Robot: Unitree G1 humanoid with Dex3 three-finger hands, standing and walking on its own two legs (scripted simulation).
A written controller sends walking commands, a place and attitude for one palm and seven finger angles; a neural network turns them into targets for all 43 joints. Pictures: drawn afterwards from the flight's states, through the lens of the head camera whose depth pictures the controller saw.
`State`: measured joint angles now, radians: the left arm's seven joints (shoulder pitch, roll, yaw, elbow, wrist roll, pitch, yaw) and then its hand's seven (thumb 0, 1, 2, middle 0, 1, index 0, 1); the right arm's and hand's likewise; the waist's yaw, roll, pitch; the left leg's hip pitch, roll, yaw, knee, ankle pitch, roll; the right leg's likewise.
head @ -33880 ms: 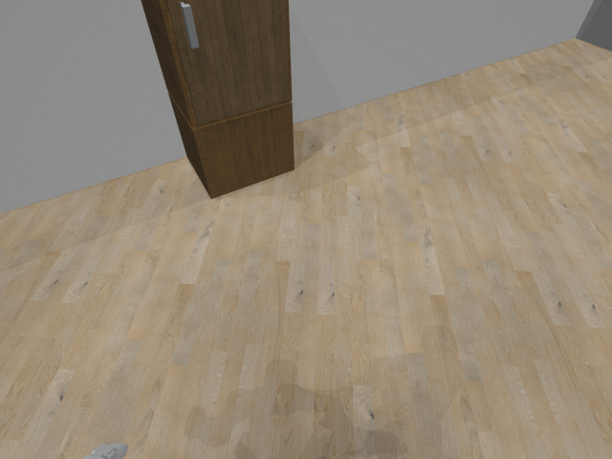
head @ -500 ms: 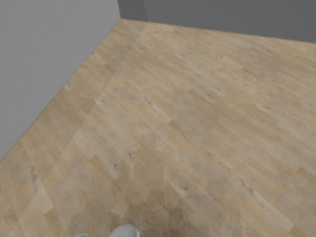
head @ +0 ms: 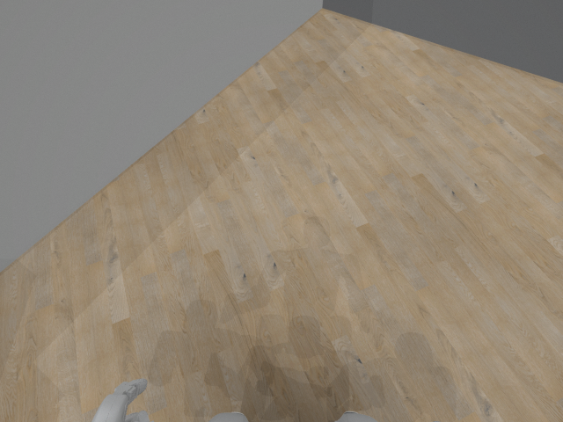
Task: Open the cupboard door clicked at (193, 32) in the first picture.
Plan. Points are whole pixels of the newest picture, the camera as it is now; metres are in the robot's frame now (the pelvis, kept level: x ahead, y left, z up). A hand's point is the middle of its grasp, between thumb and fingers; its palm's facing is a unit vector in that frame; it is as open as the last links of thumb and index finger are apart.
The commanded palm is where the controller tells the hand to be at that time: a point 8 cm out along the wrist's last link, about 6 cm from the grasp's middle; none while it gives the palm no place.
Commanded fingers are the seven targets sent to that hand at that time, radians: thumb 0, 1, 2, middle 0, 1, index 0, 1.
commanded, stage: turn to face it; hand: left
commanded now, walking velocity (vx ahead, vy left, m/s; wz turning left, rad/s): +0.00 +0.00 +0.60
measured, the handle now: out of the picture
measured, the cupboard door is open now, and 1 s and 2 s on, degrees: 39 39 39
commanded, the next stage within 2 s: none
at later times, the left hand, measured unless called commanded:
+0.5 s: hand out of the picture +0.05 +0.22 -0.17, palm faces +0.34 -0.91 -0.25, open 7.4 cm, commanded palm none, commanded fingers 0.00 0.90 0.90 -0.20 -0.30 -0.20 -0.30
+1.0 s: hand out of the picture -0.01 +0.16 -0.18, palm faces +0.62 -0.75 -0.21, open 7.4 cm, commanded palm none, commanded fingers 0.00 0.90 0.90 -0.20 -0.30 -0.20 -0.30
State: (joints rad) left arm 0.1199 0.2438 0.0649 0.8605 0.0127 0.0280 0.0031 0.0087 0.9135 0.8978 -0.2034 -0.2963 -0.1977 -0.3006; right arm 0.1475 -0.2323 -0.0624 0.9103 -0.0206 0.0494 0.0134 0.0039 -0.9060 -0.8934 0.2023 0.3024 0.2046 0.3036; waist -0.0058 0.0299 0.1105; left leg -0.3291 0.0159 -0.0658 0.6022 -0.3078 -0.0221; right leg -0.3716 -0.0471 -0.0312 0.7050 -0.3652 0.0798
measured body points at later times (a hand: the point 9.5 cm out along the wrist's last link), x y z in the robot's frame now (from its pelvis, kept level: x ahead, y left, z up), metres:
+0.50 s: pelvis +0.04 -0.01 +0.00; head +0.10 +0.02 +0.44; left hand +0.03 +0.26 -0.15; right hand +0.21 -0.23 -0.13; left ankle +0.01 +0.09 -0.73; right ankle +0.05 -0.16 -0.67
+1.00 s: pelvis +0.07 -0.03 -0.01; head +0.10 +0.01 +0.44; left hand -0.04 +0.20 -0.16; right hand +0.32 -0.17 -0.14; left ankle +0.01 +0.06 -0.73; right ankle +0.11 -0.16 -0.72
